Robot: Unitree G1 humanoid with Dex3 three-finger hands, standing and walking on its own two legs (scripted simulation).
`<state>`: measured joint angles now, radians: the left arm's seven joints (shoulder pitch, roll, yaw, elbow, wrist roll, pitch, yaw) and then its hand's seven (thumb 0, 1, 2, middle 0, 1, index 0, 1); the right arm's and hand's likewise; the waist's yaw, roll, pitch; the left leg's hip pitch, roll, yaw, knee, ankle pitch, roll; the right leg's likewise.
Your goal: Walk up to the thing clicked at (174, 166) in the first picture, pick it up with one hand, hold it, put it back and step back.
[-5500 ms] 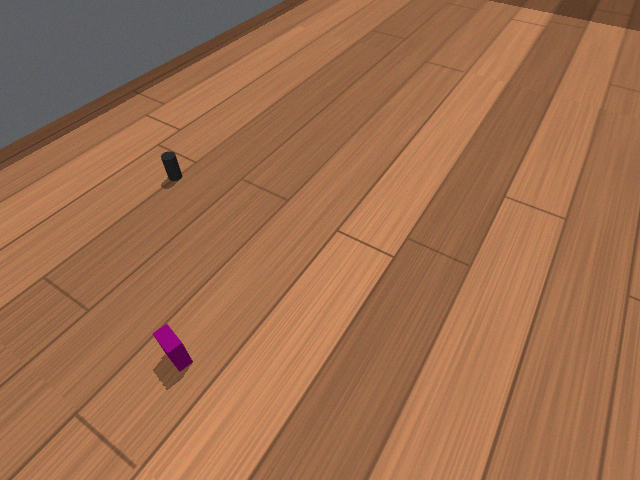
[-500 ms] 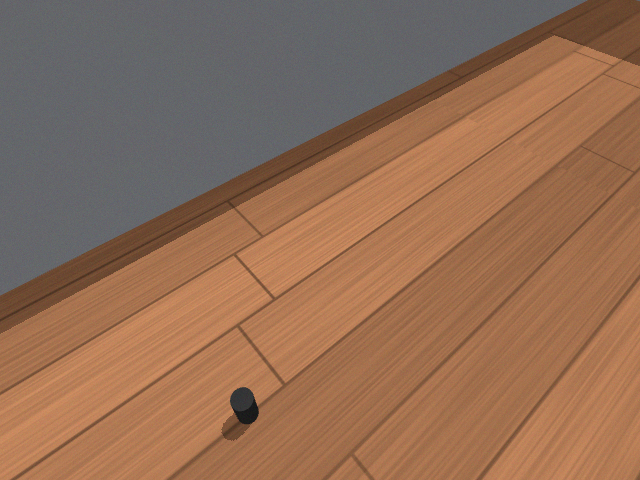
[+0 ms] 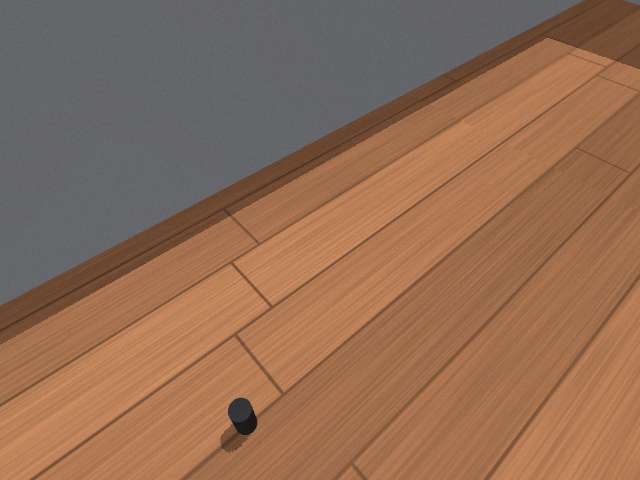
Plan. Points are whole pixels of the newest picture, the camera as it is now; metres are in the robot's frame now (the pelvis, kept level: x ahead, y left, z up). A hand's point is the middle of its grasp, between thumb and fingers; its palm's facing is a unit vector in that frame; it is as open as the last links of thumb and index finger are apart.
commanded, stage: walk up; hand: left
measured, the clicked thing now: (243, 416) +0.41 +0.23 -0.70
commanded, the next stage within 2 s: stand in 0.62 s
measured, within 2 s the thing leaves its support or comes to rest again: neither
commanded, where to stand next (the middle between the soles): +0.01 +0.01 m, yaw +1 degrees
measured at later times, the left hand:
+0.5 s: hand out of the picture +0.09 +0.27 -0.15, palm faces +0.00 -0.94 -0.35, open 7.4 cm
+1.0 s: hand out of the picture +0.07 +0.26 -0.14, palm faces -0.01 -0.94 -0.34, open 7.4 cm
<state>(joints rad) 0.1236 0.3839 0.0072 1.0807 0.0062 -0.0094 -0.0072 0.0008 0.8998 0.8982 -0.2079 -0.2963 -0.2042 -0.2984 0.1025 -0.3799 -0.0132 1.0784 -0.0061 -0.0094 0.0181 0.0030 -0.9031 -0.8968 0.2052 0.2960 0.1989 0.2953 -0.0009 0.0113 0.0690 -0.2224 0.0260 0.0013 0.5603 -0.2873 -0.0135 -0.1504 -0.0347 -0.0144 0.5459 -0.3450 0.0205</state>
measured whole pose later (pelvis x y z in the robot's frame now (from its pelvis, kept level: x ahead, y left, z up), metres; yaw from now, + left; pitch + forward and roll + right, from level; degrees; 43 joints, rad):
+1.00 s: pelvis -0.02 +0.01 +0.02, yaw +0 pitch -4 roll +0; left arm 0.07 0.35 0.00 1.14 0.01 0.00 -0.01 0.00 0.90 0.90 -0.21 -0.30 -0.20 -0.30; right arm 0.05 -0.34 0.00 1.13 -0.01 0.00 0.01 0.00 -0.90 -0.90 0.21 0.30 0.20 0.30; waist 0.00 0.01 0.07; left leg -0.14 0.02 0.00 0.34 -0.14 -0.01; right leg -0.06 -0.04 -0.02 0.31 -0.19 0.04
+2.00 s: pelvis -0.02 +0.00 +0.02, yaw +0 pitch -3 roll +0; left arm 0.11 0.35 0.00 1.12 0.01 0.00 -0.01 0.00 0.90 0.90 -0.21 -0.30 -0.20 -0.30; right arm 0.10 -0.35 0.00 1.14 -0.01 -0.01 0.01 0.00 -0.90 -0.90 0.21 0.30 0.20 0.30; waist 0.00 0.00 0.05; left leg -0.15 0.02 0.00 0.33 -0.13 -0.02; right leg -0.08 -0.03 -0.02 0.32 -0.19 0.03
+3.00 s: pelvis -0.02 +0.00 +0.01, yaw +1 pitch -1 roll +0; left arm 0.12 0.34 0.03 1.06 -0.01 -0.02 0.01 0.00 0.86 0.90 -0.18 -0.33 -0.18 -0.33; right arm 0.16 -0.34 0.01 1.01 0.03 -0.03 -0.01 0.00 -0.92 -0.90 0.20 0.30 0.20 0.30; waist -0.01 0.01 0.05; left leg -0.22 0.02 -0.01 0.39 -0.16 -0.02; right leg -0.14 -0.03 -0.03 0.38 -0.22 0.03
